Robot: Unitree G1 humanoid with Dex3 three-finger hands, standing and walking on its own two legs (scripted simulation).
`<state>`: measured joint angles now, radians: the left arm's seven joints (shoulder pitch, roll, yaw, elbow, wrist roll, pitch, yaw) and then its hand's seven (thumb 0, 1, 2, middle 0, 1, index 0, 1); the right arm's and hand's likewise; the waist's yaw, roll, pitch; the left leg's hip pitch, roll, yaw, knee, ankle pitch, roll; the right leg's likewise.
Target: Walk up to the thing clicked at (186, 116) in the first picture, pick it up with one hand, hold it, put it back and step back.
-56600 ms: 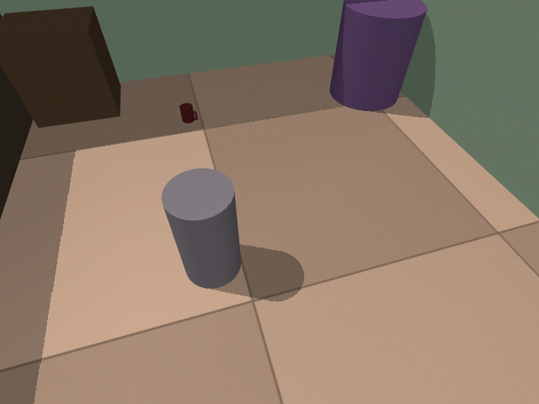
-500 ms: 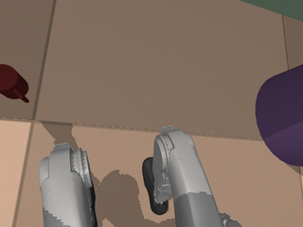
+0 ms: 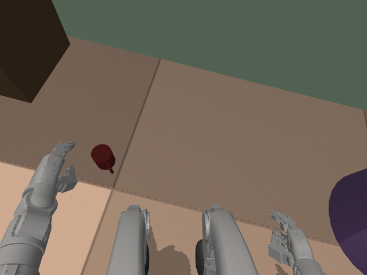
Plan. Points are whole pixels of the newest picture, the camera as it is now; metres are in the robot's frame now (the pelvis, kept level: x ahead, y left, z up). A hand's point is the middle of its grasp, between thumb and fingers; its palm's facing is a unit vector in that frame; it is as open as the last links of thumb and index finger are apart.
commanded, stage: home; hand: left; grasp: from above
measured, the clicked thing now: (105, 160) +0.52 +0.28 -0.49
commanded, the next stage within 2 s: none
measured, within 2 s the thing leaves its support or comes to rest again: neither
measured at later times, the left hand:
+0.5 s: hand (56, 212) +0.24 +0.19 +0.09, palm faces +0.10 -0.97 -0.21, open 7.4 cm
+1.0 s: hand (49, 233) +0.21 +0.18 +0.12, palm faces +0.11 -0.97 -0.20, open 7.4 cm
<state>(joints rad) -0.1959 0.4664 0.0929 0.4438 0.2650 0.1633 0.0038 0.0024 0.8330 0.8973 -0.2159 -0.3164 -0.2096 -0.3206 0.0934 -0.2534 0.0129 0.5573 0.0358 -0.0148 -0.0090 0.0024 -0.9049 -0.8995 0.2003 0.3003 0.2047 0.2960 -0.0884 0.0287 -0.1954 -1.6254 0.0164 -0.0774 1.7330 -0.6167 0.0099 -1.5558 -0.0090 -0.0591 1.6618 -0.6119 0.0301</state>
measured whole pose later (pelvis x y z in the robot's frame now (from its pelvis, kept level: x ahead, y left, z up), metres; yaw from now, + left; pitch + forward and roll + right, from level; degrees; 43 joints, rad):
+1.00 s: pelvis +0.07 -0.01 +0.17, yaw +4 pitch +9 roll -3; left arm 0.49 0.23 0.03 -0.12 -0.04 0.45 0.02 0.01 0.91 0.90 -0.20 -0.30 -0.20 -0.30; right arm 0.27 -0.22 0.04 0.54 0.01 -0.24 -0.19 0.01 -0.90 -0.90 0.20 0.30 0.21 0.30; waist -0.04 0.04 -0.16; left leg -0.68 0.02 -0.06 1.01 -0.48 -0.01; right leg -0.62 -0.01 -0.06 0.93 -0.47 0.01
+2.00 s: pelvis +0.07 -0.01 +0.17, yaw +3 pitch +9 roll -3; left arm 0.49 0.23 0.03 -0.12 -0.04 0.45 0.01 0.01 0.91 0.90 -0.20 -0.30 -0.20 -0.30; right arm 0.29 -0.21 0.03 0.55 0.01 -0.24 -0.19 0.01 -0.90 -0.90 0.20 0.30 0.21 0.30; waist -0.04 0.04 -0.16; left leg -0.69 0.03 -0.05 1.01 -0.49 -0.01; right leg -0.63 0.00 -0.05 0.95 -0.48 0.01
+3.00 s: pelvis +0.06 +0.00 +0.20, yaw +3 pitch +0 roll +0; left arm 0.22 0.30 0.04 0.72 0.05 0.06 0.03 0.01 0.90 0.90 -0.20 -0.30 -0.20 -0.30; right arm 0.18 -0.29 -0.04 0.88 -0.06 -0.03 -0.02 0.01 -0.90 -0.90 0.20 0.30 0.21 0.30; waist 0.02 -0.01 0.03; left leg -0.38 -0.01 -0.01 0.75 -0.37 0.01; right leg -0.36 -0.04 -0.01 0.74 -0.38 0.03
